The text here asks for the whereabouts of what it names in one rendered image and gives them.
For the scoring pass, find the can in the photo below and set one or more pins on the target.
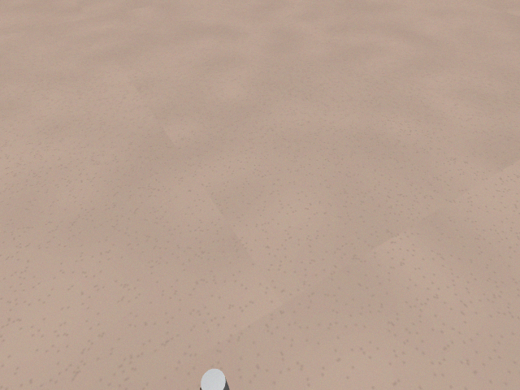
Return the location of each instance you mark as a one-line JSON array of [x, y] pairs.
[[214, 379]]

